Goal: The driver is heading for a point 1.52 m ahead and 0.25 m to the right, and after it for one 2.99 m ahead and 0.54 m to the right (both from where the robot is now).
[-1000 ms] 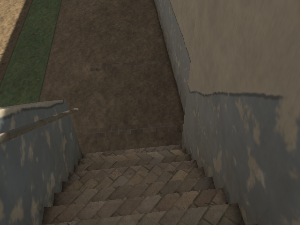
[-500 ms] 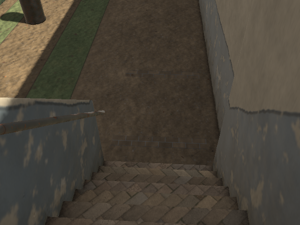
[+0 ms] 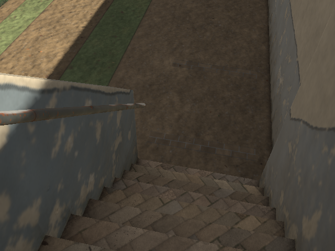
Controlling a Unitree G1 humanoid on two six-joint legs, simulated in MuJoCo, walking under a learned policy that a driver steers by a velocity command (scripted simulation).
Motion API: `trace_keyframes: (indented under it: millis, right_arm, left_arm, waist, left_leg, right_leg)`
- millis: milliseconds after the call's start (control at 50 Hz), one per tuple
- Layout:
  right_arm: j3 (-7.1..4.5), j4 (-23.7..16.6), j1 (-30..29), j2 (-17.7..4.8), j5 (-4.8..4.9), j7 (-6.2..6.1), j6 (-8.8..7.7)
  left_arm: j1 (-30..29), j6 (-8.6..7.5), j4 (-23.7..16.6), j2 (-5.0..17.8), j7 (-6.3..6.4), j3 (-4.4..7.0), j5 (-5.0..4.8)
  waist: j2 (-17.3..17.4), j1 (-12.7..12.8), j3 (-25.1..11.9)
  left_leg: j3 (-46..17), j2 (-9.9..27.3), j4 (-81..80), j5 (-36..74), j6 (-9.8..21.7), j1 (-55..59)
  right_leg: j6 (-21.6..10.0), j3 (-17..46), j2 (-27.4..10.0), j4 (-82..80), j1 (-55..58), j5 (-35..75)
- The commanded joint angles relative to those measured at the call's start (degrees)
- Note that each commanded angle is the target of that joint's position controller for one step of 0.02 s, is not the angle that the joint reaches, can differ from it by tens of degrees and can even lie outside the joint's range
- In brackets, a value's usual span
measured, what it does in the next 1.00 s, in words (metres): stands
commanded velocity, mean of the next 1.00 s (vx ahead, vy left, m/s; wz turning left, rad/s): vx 0.00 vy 0.00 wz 0.01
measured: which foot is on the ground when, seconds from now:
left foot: down 0.00-1.00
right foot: down 0.00-1.00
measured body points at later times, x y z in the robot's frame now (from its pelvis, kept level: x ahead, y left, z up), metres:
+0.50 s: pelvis +0.02 +0.01 +0.01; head +0.03 +0.01 +0.46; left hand +0.01 +0.25 -0.15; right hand +0.03 -0.23 -0.15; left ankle +0.01 +0.13 -0.73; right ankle -0.02 -0.08 -0.73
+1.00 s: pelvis +0.03 +0.01 +0.00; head +0.04 +0.01 +0.45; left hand +0.01 +0.23 -0.16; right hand -0.01 -0.21 -0.16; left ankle +0.01 +0.13 -0.73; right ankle -0.02 -0.09 -0.73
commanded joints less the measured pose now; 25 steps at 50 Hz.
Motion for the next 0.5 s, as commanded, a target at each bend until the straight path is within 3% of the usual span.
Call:
trace_keyframes:
  millis: [20, 40, 60, 80, 120, 220, 240, 260, 280, 300, 320, 340, 360, 380, 420, 500]
  right_arm:
    - [-1.50, -2.0, 0.5, -6.4, -0.45, -0.16, -0.29]
    - [-1.59, -1.6, 0.8, -6.4, -0.45, -0.35, 0.01]
    - [-0.14, -2.4, -0.7, -3.4, 0.70, -5.12, 2.00]
    - [0.24, -1.8, -0.2, -3.1, 1.48, -6.98, 2.93]
    - [0.59, -1.7, -2.2, -3.5, 1.40, -7.86, 4.10]
    - [0.63, -0.1, -5.3, -4.4, 0.39, -7.10, 5.72]
    - [-0.46, 1.6, 0.4, -6.0, -1.88, -2.60, 4.28]
    - [-1.50, 2.5, -0.7, -7.7, -2.13, -1.05, 2.89]
    - [-0.18, 0.4, -7.0, -4.7, -0.21, -4.50, 4.25]
    - [-0.95, 2.4, -2.0, -3.9, -1.27, -1.96, 3.02]
    - [-1.57, 3.2, -2.9, -5.6, -1.31, -1.30, 1.91]
    - [-2.18, 2.9, -4.3, -5.9, -1.23, -1.04, 1.49]
    - [-2.14, 3.6, -3.7, -4.4, -1.02, -1.14, 1.24]
    - [-2.15, 3.9, -3.8, -4.0, -1.02, -1.24, 1.04]
    - [-2.32, 4.5, -4.1, -3.9, -0.36, -1.48, 0.85]
    - [-2.45, 6.1, -2.3, -3.7, -0.26, -1.53, 0.83]
  left_arm:
    - [2.7, -0.81, -0.1, 4.9, 0.09, 1.84, 0.36]
    - [2.5, -0.97, 0.2, 4.6, 0.01, 1.97, 0.34]
    - [5.3, 2.07, 0.9, 1.7, 2.47, 0.68, -1.04]
    - [6.0, 3.39, 1.0, 0.7, 3.58, 0.27, -1.52]
    - [5.0, 4.80, 0.8, 1.5, 4.34, 0.13, -1.10]
    - [5.2, 5.82, 2.2, 1.5, 3.93, 0.14, -0.32]
    - [3.9, 2.97, 2.0, 5.0, 0.41, 1.55, 2.67]
    - [3.7, 1.10, 2.7, 5.5, -0.75, 2.27, 2.67]
    - [6.5, 3.37, 3.2, 1.5, 1.78, 0.93, -0.25]
    - [4.0, 1.20, 3.6, 1.8, -0.20, 1.76, 1.90]
    - [3.8, 0.07, 3.6, 3.3, -0.55, 2.53, 2.07]
    - [3.1, -0.34, 3.5, 3.0, -0.72, 2.77, 1.84]
    - [4.6, -0.48, 4.6, 1.8, -0.68, 2.82, 1.58]
    - [4.9, -0.62, 4.9, 1.8, -0.51, 3.04, 1.60]
    - [5.8, -0.58, 5.6, 1.2, -0.23, 3.32, 1.25]
    - [7.3, -0.38, 6.6, 0.9, -0.09, 3.66, 1.00]
  waist:
    - [4.1, 0.6, 1.6]
    - [3.6, 0.3, 1.4]
    - [1.3, 1.0, -2.8]
    - [1.8, 0.8, -4.2]
    - [1.2, 0.7, -2.9]
    - [0.3, 0.4, 4.9]
    - [0.5, -1.7, 14.4]
    - [1.3, -1.0, 11.6]
    - [0.5, 1.1, 2.8]
    - [0.7, -1.8, 10.9]
    - [1.1, -0.6, 9.0]
    - [1.2, -0.6, 6.2]
    - [0.8, -0.7, 4.6]
    - [0.6, -0.5, 6.0]
    - [0.6, -0.1, 3.6]
    - [0.2, -0.1, 3.6]
  left_leg:
    - [0.0, 0.6, -8.3, 12.2, 2.8, -3.3]
    - [0.2, 0.6, -8.1, 13.5, 2.9, -2.4]
    - [-4.4, 4.7, -5.9, 31.2, 2.6, 5.2]
    - [-4.5, 5.5, -4.9, 37.2, 2.4, 7.4]
    - [-4.4, 5.5, -5.8, 35.0, 2.5, 8.5]
    - [-4.7, 4.6, -10.8, 17.9, 2.6, 6.3]
    - [1.1, -0.4, -12.5, 4.9, 3.2, 0.5]
    - [2.1, -1.3, -12.3, 2.2, 3.3, 1.9]
    - [-4.3, 3.8, -11.3, 12.5, 3.4, 6.5]
    - [1.7, -0.4, -13.6, 5.1, 3.9, 2.0]
    - [2.4, -1.3, -12.8, 3.6, 3.6, 2.6]
    - [2.3, -1.3, -11.9, 6.2, 3.8, 2.9]
    - [2.2, -0.9, -12.2, 7.8, 4.1, 3.9]
    - [2.5, -1.2, -12.4, 8.2, 4.1, 3.2]
    - [2.4, -1.1, -11.5, 11.2, 4.2, 3.5]
    - [2.5, -1.2, -10.8, 12.9, 4.1, 3.5]
  right_leg:
    - [-0.1, 3.4, -0.8, -6.6, 6.7, 11.0]
    - [0.1, 3.5, -0.9, -6.7, 7.0, 12.7]
    - [0.5, 7.8, -8.9, -3.0, 9.3, 26.7]
    - [1.1, 8.0, -9.2, -2.3, 9.6, 30.4]
    - [1.8, 8.2, -9.1, -3.3, 8.5, 26.2]
    - [1.9, 9.5, -8.6, -8.6, 4.3, 12.2]
    - [1.5, 3.6, -1.5, -9.0, -1.0, 1.3]
    - [1.2, 3.7, -1.4, -9.6, -0.6, 0.2]
    - [0.8, 9.7, -8.7, -10.0, 5.2, 9.4]
    - [0.8, 3.7, -2.2, -9.7, 1.2, 2.3]
    - [1.2, 3.4, -1.8, -9.8, 1.8, 2.0]
    - [0.7, 4.1, -2.3, -9.0, 3.4, 5.3]
    - [0.6, 4.0, -2.7, -8.8, 4.7, 7.0]
    - [0.9, 3.6, -2.2, -9.0, 4.2, 7.3]
    - [1.1, 3.9, -2.7, -7.9, 6.6, 11.1]
    - [1.4, 3.8, -2.8, -7.5, 7.1, 13.4]
Next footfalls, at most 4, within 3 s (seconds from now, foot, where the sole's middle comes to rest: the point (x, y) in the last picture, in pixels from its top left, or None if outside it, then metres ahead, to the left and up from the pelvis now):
2.34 left None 0.13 0.13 -0.76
2.70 right None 0.28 -0.01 -0.97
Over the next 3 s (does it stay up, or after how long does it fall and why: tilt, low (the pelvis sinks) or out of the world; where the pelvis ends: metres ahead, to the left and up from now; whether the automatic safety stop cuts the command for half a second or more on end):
stays up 0.30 0.06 -0.25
